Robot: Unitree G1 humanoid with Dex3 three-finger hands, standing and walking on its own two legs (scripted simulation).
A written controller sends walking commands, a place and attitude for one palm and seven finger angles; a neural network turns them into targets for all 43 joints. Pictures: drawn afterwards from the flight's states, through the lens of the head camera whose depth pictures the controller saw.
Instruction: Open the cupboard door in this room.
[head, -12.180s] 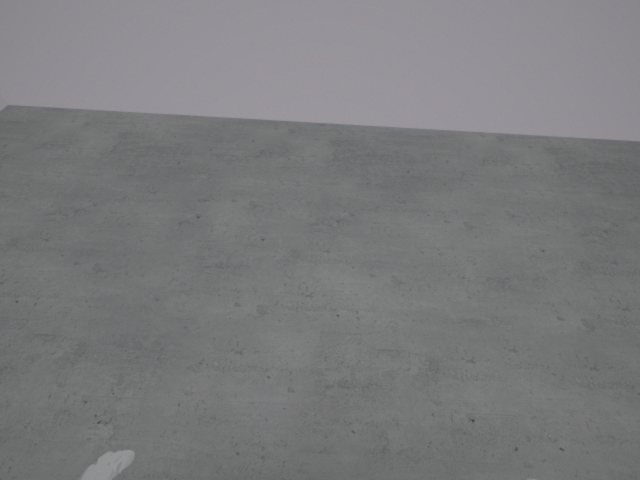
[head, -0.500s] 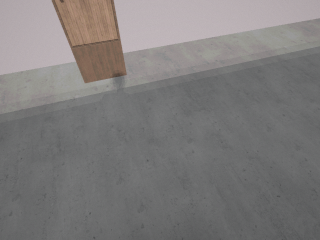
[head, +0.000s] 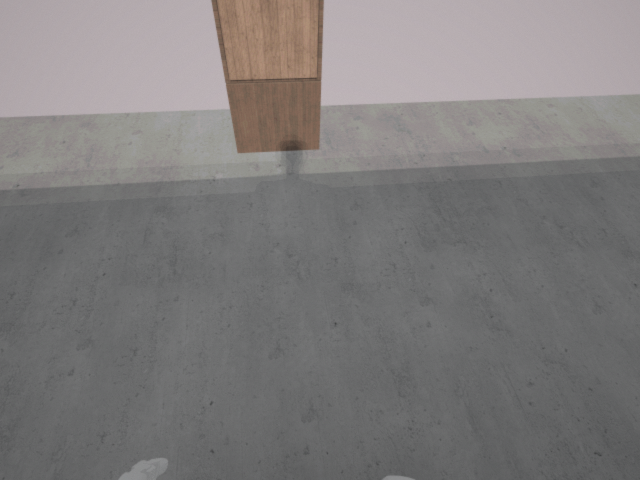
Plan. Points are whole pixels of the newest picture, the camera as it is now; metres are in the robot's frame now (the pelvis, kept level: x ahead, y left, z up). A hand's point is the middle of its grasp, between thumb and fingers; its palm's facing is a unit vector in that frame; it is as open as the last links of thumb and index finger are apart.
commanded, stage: turn or walk to find it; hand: left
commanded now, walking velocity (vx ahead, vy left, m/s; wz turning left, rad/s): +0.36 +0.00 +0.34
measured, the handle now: out of the picture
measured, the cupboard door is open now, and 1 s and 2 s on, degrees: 0 0 0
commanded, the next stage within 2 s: stand and wait in 0.34 s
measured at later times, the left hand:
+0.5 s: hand out of the picture +0.00 +0.11 -0.16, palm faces +0.28 -0.93 -0.23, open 7.4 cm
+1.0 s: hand out of the picture +0.11 +0.19 -0.16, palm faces +0.35 -0.90 -0.27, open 7.4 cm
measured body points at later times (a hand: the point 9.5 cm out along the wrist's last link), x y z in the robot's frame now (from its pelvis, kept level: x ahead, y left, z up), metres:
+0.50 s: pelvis +0.07 -0.05 +0.00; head +0.11 -0.07 +0.45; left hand -0.01 +0.16 -0.14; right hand +0.19 -0.29 -0.16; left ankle +0.06 +0.12 -0.68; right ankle +0.03 -0.14 -0.74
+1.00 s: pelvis +0.09 -0.04 -0.01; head +0.11 -0.04 +0.44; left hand +0.09 +0.24 -0.14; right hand +0.24 -0.24 -0.16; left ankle +0.08 +0.09 -0.74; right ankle +0.13 -0.16 -0.72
